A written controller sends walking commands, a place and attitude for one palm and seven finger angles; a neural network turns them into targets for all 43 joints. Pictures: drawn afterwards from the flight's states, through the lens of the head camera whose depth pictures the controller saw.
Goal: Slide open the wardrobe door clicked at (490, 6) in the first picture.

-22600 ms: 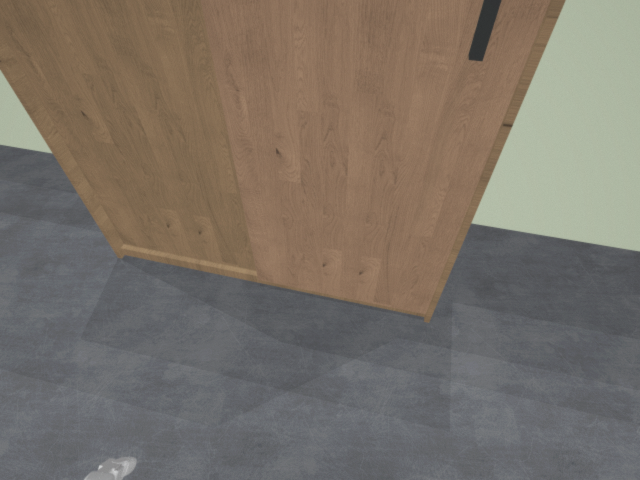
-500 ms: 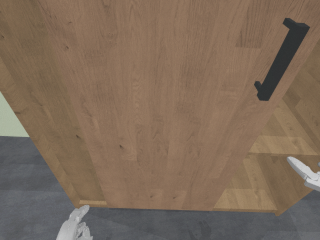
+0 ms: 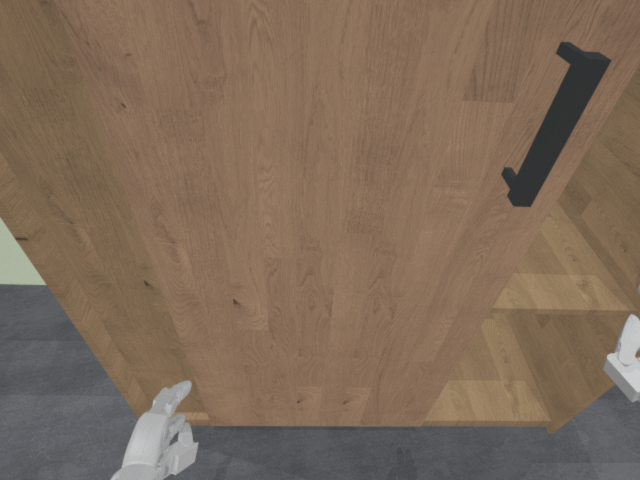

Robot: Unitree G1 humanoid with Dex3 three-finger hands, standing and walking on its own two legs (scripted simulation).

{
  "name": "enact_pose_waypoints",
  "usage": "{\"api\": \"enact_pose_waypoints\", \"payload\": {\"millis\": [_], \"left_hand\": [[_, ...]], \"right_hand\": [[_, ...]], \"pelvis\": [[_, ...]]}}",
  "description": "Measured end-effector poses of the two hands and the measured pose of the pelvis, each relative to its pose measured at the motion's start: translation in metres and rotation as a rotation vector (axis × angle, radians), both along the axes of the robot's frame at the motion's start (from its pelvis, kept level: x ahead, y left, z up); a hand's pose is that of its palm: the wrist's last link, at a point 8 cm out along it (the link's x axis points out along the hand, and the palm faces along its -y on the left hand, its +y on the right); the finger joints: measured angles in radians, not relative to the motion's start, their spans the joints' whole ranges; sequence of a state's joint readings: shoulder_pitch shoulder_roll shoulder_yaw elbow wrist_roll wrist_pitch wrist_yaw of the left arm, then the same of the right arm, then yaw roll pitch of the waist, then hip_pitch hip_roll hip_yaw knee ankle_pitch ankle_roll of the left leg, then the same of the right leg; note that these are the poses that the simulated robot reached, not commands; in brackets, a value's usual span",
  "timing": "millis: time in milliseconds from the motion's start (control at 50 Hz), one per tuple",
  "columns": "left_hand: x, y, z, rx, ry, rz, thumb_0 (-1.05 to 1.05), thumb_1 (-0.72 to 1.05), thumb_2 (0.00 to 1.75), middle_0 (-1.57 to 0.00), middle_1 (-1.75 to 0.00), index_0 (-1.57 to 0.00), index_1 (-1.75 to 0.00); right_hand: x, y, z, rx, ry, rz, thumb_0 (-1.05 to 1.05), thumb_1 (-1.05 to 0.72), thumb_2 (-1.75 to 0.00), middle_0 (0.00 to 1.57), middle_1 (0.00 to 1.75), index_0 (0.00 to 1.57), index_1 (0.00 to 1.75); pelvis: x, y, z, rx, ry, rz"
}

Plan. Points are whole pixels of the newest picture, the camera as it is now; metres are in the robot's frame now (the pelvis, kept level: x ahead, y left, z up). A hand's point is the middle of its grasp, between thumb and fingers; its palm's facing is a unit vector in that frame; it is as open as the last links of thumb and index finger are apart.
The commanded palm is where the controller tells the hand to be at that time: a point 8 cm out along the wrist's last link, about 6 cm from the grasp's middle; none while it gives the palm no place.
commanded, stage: draw the hand back to the body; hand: right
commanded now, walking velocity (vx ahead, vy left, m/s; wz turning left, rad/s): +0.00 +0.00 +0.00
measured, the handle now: (542, 129) +0.42 -0.26 +0.27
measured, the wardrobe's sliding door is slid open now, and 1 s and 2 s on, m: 0.42 0.42 0.42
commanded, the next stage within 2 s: step back with the hand held close in 0.14 s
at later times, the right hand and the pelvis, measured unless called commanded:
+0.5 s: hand (604, 359) +0.19 -0.26 +0.16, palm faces +0.41 +0.80 -0.43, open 7.4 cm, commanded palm +0.13 -0.30 +0.18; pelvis -0.02 -0.01 +0.00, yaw +2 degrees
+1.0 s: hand out of the picture +0.12 -0.29 +0.16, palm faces +0.49 +0.78 -0.40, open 7.4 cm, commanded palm +0.05 -0.33 +0.18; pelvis -0.09 -0.03 -0.02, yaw +0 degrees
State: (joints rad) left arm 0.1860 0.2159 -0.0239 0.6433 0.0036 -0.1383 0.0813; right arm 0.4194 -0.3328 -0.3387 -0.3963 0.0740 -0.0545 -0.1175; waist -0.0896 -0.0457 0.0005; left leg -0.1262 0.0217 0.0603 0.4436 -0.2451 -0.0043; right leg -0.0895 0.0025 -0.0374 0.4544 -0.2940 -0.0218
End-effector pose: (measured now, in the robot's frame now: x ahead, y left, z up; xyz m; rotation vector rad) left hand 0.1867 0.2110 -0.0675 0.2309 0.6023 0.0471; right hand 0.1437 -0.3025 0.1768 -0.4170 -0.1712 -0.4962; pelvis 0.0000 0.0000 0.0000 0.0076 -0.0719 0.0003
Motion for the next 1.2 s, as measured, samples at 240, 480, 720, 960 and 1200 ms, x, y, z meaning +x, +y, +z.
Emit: {"api": "enact_pose_waypoints", "payload": {"millis": [240,480,720,960,1200], "left_hand": [[-0.013,0.007,-0.006,-0.006,0.026,0.023,0.02,0.9,0.9,-0.21,-0.3,-0.21,-0.3],[-0.036,0.027,-0.004,0.027,0.076,0.126,0.02,0.9,0.9,-0.21,-0.3,-0.21,-0.3],[-0.074,0.016,0.003,0.063,0.082,0.169,0.02,0.9,0.9,-0.21,-0.3,-0.21,-0.3],[-0.111,-0.001,-0.008,0.068,0.052,0.112,0.02,0.9,0.9,-0.21,-0.3,-0.21,-0.3],[-0.137,0.002,-0.018,0.081,0.092,0.068,0.02,0.9,0.9,-0.21,-0.3,-0.21,-0.3]], "right_hand": [[0.004,0.008,0.002,-0.009,0.006,0.028,0.01,-0.89,-0.9,0.21,0.3,0.21,0.31],[0.008,0.001,0.002,-0.092,0.022,0.076,0.01,-0.89,-0.9,0.21,0.3,0.21,0.3],[-0.019,-0.016,0.003,-0.166,-0.015,0.121,0.01,-0.88,-0.9,0.21,0.3,0.22,0.3],[-0.063,-0.024,-0.005,-0.15,-0.13,0.082,0.01,-0.89,-0.9,0.21,0.3,0.21,0.3],[-0.098,-0.024,0.001,-0.206,-0.193,0.074,0.01,-0.88,-0.9,0.21,0.3,0.21,0.3]], "pelvis": [[-0.001,0.003,0.0,-0.002,-0.005,0.006],[-0.014,-0.006,0.001,0.006,0.066,0.032],[-0.046,-0.021,-0.005,-0.002,0.064,0.037],[-0.081,-0.027,-0.019,0.015,0.045,0.018],[-0.106,-0.021,-0.025,0.019,0.048,-0.024]]}}
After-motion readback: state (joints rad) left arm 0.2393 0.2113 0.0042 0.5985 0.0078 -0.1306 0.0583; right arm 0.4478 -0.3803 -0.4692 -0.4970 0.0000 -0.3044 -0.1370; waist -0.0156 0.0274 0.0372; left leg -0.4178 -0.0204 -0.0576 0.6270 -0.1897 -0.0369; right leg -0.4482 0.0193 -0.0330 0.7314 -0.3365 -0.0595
